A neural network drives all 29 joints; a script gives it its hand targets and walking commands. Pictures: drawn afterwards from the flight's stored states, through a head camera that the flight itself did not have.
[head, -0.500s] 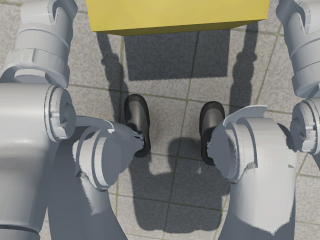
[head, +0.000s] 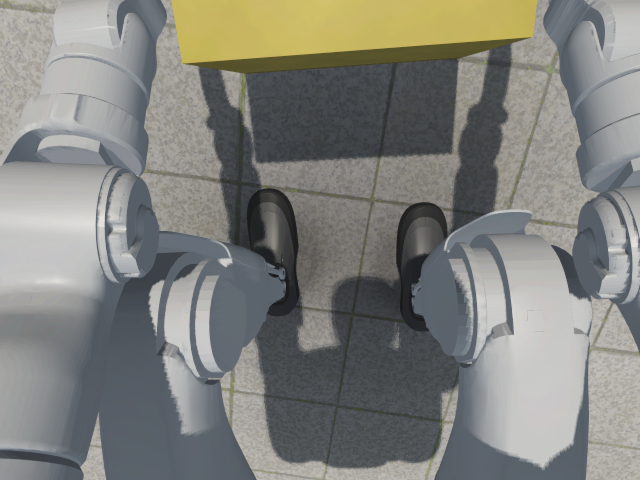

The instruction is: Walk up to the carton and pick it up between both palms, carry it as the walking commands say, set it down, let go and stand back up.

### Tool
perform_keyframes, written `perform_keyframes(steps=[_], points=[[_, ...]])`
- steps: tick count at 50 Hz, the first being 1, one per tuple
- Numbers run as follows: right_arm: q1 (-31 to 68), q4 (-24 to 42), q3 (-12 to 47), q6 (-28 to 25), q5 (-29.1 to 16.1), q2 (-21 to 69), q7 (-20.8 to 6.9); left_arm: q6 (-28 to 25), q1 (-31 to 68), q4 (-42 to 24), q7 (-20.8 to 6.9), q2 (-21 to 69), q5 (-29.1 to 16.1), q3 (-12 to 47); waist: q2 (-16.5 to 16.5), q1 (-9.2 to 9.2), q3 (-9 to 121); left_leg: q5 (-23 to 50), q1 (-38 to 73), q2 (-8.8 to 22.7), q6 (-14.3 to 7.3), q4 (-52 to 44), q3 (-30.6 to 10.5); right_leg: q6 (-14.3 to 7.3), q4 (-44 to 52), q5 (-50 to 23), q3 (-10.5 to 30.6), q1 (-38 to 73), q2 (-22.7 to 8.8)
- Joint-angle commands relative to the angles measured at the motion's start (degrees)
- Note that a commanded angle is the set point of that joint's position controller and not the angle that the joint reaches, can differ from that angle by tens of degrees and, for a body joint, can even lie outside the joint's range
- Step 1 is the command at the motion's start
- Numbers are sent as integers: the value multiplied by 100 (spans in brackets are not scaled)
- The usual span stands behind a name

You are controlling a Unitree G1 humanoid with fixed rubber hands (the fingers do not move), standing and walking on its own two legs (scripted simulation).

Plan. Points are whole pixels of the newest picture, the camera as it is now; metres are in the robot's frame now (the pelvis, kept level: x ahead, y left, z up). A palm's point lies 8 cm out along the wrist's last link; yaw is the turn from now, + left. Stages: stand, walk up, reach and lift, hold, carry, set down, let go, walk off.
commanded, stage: reach and lift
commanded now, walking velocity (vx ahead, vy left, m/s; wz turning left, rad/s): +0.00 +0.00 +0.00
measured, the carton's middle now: out of the picture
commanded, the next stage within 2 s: none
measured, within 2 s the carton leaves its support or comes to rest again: leaves its support in 0.42 s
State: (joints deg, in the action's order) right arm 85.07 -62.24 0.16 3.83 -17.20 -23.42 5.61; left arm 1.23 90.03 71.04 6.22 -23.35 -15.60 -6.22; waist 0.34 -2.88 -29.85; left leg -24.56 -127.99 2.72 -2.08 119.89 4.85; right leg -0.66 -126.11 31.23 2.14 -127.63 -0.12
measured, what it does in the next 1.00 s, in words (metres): stands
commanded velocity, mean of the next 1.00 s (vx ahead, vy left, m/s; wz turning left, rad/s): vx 0.00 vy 0.00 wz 0.00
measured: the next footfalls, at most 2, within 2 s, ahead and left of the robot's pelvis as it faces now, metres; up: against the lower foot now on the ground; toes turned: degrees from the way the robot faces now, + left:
none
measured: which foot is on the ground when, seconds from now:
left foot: down 0.00-1.00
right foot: down 0.00-1.00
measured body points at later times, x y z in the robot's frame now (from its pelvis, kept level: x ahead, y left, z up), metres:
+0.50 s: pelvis -0.01 +0.00 +0.00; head +0.37 -0.03 +0.22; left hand +0.58 +0.15 -0.18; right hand +0.54 -0.22 -0.20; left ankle +0.16 +0.11 -0.34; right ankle +0.12 -0.11 -0.34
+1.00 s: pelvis -0.02 +0.01 +0.00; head +0.34 -0.03 +0.26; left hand +0.58 +0.15 -0.12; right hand +0.54 -0.22 -0.14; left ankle +0.16 +0.11 -0.34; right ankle +0.12 -0.11 -0.34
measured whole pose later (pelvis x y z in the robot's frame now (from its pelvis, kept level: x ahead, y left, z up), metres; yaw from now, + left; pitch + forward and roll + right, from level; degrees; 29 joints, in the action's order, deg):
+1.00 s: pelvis -0.02 +0.01 +0.00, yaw -1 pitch +26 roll +3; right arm 85.4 -60.1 -0.7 12.0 -16.9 -23.3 6.8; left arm 12.2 86.9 60.4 9.2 -23.3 -15.9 -6.1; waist 0.3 -2.9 -30.0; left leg -23.2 -122.5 1.0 -2.1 120.2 4.2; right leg -0.7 -126.1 30.3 2.1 -121.4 -0.1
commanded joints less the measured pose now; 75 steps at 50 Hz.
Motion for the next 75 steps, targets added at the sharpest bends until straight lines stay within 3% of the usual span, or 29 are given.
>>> perform_keyframes(steps=[1,8,17,25,30,34,36,40,41,49,53,56,59,61,71,75], points=[[3260,1250,1179,81,121,4690,-1585,269,2283,-1231,-1383,4844,-78,1142,-458,185,7542,1157,3083,-658,98,35,-368,47,849,-1577,-359,2754,275],[3298,1438,1212,119,56,4855,-1663,313,2357,-1517,-1423,5063,-174,1296,-461,191,8032,1402,3322,-681,99,76,-354,36,799,-1755,-389,2913,279],[4028,2845,1616,25,-345,4616,-1357,332,2793,-2432,-1178,5157,-567,1760,-422,97,10686,2215,4698,-736,133,106,-281,70,742,-2618,-539,4283,387],[4600,3615,1619,31,-493,4261,-1165,470,2927,-2631,-993,5291,-583,1815,-333,52,11415,1926,5310,-770,127,-138,-245,61,985,-2198,-649,4538,405],[4623,3502,1579,153,-485,4292,-1118,583,3217,-2813,-950,5289,-592,1838,-294,13,11464,1586,5342,-787,124,-328,-228,45,1162,-1910,-668,4584,397],[4647,3274,1496,280,-415,4493,-1175,696,3388,-2829,-986,5381,-512,1773,-277,69,11337,1248,5238,-802,106,-480,-204,30,1296,-1578,-668,4484,394],[4756,3446,1494,327,-411,4551,-1182,731,3606,-3077,-1000,5442,-576,1795,-267,7,11701,1297,5350,-820,102,-493,-200,21,1325,-1658,-671,4655,407],[4773,3257,1426,420,-341,4738,-1260,850,3571,-2847,-1048,5645,-462,1686,-216,82,11419,1006,5233,-830,87,-608,-187,-3,1419,-1347,-670,4430,394],[4800,3204,1385,432,-298,4743,-1274,874,3574,-2719,-1081,5711,-455,1662,-244,28,11293,894,5124,-827,83,-616,-190,-14,1448,-1265,-670,4378,385],[5015,4010,1408,599,-341,4988,-1300,1067,3721,-3471,-1126,5972,-515,1733,-216,24,12667,1286,5741,-901,76,-681,-177,-17,1491,-1712,-691,4984,459],[4902,3761,1303,714,-248,5210,-1383,1157,3691,-3369,-1183,6128,-424,1646,-208,25,12443,979,5605,-889,69,-814,-191,-42,1579,-1435,-693,4771,444],[4894,4123,1308,810,-294,5405,-1430,1231,3737,-3808,-1205,6314,-462,1720,-150,1,13104,1125,6003,-937,58,-888,-170,-50,1653,-1596,-717,5045,492],[4875,4126,1267,924,-218,5571,-1476,1367,3524,-3617,-1279,6528,-365,1638,-257,9,12913,864,5807,-964,26,-1028,-164,-55,1790,-1396,-712,4997,498],[4807,4097,1191,1005,-227,5744,-1541,1400,3621,-3863,-1303,6538,-313,1603,-174,63,13013,773,5854,-964,13,-1104,-164,-59,1859,-1342,-685,4995,506],[4620,4405,1039,1383,-47,6247,-1839,1760,3422,-4305,-1483,7160,-201,1516,-197,-20,13698,701,6354,-1065,8,-1471,-259,-49,2164,-1310,-692,5038,590],[4687,4634,1032,1499,-53,6321,-1929,1896,3378,-4578,-1524,7281,-155,1495,-156,72,14058,762,6686,-1069,35,-1654,-307,-40,2323,-1352,-679,5084,644]])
